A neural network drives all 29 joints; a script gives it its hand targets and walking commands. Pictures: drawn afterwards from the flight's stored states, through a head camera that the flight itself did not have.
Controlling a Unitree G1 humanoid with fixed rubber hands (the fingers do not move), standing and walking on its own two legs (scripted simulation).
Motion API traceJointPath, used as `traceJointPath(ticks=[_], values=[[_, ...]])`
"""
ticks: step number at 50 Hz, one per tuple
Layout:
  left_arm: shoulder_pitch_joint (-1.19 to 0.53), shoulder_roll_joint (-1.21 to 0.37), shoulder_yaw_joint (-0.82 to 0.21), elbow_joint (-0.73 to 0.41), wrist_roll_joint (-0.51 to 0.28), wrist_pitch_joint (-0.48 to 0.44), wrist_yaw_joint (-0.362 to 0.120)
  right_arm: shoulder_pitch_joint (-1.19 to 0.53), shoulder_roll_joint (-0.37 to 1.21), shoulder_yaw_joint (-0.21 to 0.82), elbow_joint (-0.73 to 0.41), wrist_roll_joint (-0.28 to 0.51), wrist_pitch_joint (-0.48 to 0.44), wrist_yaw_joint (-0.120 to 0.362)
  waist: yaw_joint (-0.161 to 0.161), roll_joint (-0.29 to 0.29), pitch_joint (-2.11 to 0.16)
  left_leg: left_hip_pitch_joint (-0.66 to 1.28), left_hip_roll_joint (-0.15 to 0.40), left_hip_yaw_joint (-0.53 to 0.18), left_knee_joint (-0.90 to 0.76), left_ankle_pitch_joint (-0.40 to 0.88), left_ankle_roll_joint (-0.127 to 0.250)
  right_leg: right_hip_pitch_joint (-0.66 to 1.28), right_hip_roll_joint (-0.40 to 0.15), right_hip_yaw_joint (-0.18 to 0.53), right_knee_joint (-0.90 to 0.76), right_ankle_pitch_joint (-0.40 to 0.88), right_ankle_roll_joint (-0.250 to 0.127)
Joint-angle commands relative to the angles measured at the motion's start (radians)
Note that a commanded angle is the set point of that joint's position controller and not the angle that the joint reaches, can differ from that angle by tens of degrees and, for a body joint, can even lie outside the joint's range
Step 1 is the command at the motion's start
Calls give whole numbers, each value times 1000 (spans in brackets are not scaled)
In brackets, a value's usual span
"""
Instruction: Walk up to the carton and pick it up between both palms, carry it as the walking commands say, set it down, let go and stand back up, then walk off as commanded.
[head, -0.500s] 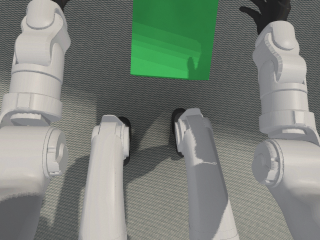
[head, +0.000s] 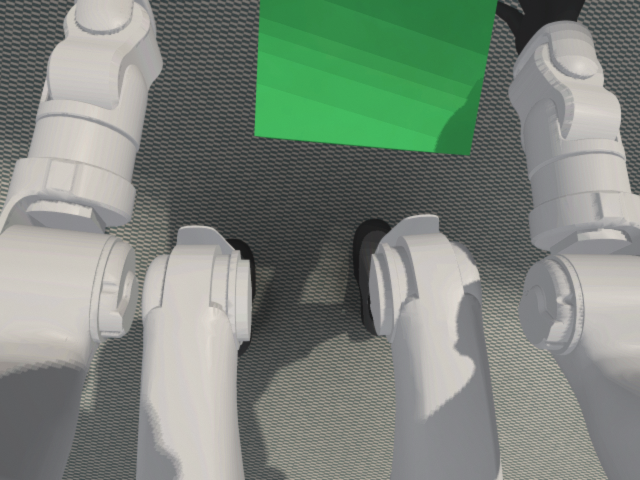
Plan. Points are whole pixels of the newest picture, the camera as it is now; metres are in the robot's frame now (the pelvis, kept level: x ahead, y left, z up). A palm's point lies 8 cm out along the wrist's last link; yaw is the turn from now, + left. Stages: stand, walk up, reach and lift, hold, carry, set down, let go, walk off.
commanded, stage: reach and lift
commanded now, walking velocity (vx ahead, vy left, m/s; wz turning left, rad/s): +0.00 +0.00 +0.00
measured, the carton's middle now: (355, 59) +0.51 -0.07 -0.29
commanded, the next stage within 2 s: none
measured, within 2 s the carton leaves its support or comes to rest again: leaves its support in 1.86 s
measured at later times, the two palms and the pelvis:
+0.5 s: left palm (141, 3) +0.56 +0.15 -0.24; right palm (510, 50) +0.51 -0.24 -0.24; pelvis +0.01 +0.00 -0.06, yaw +0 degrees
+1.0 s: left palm (171, 0) +0.56 +0.12 -0.23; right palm (499, 46) +0.51 -0.22 -0.23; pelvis +0.00 +0.00 -0.05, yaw +0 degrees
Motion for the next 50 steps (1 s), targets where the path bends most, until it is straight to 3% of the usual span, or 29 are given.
traceJointPath(ticks=[1, 8, 11, 15, 21, 28, 46, 50], values=[[-310, 129, 29, -205, 8, -78, -1, -223, -177, -22, -183, 3, -81, -1, -37, 65, -1996, 697, 4, 93, -134, 350, 13, 720, -14, -118, -109, 411, -15], [-314, 124, 6, -202, -24, -97, -9, -222, -176, -9, -181, 6, -103, 2, -59, 56, -1878, 602, 15, 96, -66, 309, 13, 685, -32, -113, -44, 420, -14], [-293, 107, -4, -91, -49, -103, -24, -233, -154, 6, -130, 3, -113, 12, -66, 37, -1740, 500, 20, 96, -44, 250, 17, 635, -41, -110, -30, 379, -10], [-308, 97, -33, -26, -67, -113, -41, -246, -137, 17, -88, 5, -128, 22, -85, 34, -1617, 414, 29, 97, -25, 203, 21, 570, -52, -103, -20, 348, -10], [-279, 100, -18, -37, -34, -146, -15, -208, -144, 46, -59, 55, -147, 42, -18, 104, -1682, 520, 28, 95, -13, 327, 13, 539, -41, -103, 21, 414, -21], [-287, 42, -75, -48, -84, -139, -20, -190, -138, 31, -30, 34, -156, 36, -97, 86, -1655, 506, 25, 89, -14, 316, 10, 540, -43, -110, 13, 411, -23], [-351, -28, -95, 78, -66, -154, 9, -319, -51, 109, 63, 62, -167, 25, -47, 71, -1586, 483, 13, 79, -55, 247, 12, 488, -31, -117, -21, 293, -31], [-347, -65, -105, 96, -58, -168, 11, -339, -1, 154, 81, 83, -175, 22, -22, 64, -1592, 465, 7, 91, -54, 262, 13, 498, -23, -108, -27, 310, -27]])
